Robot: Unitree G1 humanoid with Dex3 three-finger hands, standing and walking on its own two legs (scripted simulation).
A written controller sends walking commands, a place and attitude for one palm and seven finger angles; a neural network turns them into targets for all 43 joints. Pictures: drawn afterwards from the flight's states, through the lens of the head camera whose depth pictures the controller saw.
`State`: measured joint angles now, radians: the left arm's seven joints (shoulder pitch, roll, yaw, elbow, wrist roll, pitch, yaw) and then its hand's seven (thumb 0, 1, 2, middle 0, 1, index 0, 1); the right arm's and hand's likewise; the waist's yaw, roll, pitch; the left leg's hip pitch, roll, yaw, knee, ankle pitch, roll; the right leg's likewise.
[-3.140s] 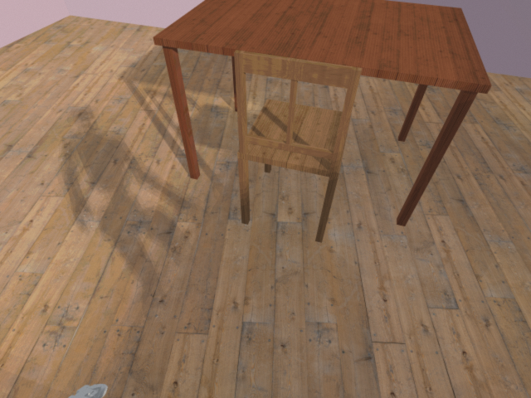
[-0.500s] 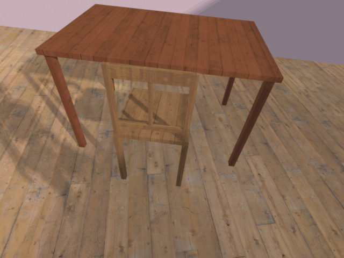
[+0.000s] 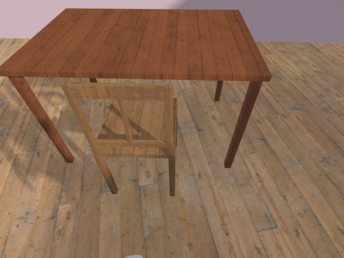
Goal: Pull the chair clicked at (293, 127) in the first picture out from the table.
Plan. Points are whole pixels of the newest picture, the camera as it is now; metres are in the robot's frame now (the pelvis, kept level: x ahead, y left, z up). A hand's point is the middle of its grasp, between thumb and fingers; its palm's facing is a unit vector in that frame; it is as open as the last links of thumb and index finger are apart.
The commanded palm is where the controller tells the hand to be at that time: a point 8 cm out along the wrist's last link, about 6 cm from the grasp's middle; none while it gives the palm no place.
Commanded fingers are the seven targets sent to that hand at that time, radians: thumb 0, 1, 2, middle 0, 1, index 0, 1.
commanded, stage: take the last steps up to it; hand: left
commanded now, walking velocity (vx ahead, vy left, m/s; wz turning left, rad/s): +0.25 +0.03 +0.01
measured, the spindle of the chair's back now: (126, 122) +0.63 +0.22 -0.12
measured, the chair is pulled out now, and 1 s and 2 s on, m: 0.00 0.00 0.00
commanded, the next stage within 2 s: come to a stop and stand still in 0.24 s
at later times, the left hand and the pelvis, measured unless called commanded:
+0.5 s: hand (98, 256) +0.17 +0.22 -0.18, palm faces +0.07 -0.98 -0.18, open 7.4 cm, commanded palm none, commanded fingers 0.00 0.90 0.90 -0.20 -0.30 -0.20 -0.30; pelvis +0.15 +0.04 +0.00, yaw +0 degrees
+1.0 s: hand (108, 246) +0.18 +0.19 -0.15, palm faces +0.09 -0.96 -0.27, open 7.3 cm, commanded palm none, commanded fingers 0.00 0.90 0.90 -0.20 -0.30 -0.20 -0.30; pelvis +0.13 +0.00 +0.00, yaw +1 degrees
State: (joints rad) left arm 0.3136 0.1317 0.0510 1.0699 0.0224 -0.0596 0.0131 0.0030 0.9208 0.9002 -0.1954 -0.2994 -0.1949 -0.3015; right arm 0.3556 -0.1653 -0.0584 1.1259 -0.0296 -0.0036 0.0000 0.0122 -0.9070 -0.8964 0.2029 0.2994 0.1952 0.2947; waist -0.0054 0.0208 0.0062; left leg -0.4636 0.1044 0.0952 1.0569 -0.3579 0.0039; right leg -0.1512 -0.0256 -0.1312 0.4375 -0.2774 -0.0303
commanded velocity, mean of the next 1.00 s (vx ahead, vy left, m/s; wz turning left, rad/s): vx -0.02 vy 0.03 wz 0.00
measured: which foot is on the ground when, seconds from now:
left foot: up 0.00-0.22, down 0.24-0.68, up 0.70-1.00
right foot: down 0.00-0.24, up 0.26-0.64, down 0.66-1.00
